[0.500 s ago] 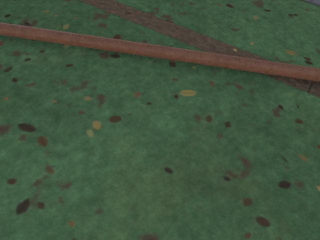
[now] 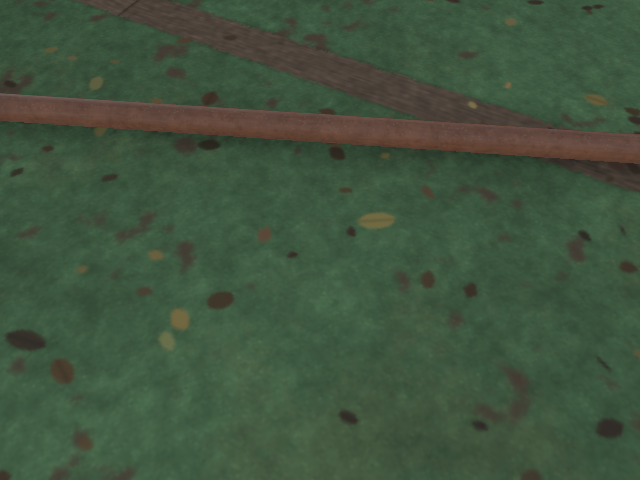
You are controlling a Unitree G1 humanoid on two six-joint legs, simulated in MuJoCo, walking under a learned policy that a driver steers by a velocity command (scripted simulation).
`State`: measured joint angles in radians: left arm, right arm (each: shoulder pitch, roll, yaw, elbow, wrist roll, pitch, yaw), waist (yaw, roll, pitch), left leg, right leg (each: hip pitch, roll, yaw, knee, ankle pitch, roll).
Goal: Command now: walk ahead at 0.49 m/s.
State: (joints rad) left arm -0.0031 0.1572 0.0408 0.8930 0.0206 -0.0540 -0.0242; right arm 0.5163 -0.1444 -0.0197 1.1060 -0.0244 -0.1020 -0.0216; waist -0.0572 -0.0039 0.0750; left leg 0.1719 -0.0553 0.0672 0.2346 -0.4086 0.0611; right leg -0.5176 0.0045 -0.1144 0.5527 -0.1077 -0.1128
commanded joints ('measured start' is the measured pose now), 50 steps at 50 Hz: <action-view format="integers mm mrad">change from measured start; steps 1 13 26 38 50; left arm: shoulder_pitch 362 398 524 402 -26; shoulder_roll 135 119 148 66 70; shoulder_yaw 54 27 23 25 6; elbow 68 133 172 94 -55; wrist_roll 10 -6 7 20 2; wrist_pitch -26 -62 -52 3 7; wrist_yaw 25 27 44 2 -7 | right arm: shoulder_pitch -6 -235 -533 -181 29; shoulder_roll -163 -83 -108 -120 -143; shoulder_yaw -30 -37 -35 -46 -35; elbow -31 -176 -296 -126 -67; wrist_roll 5 -16 1 12 8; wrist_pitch -1 61 37 -9 -7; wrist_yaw -3 48 46 23 11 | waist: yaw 204 28 79 94 3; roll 77 -32 -75 58 74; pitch -153 9 25 -46 36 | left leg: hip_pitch -158 -777 -716 -332 -131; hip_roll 227 170 83 269 248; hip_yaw -28 -64 24 -222 -103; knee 476 818 317 -80 -98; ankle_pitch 1055 230 280 424 639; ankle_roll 81 -13 39 138 128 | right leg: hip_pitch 439 352 640 4 -144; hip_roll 34 -203 -232 -96 -73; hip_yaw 10 235 130 129 34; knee -95 -446 -301 574 104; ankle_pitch -14 108 550 -140 104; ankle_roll -67 -116 -70 46 74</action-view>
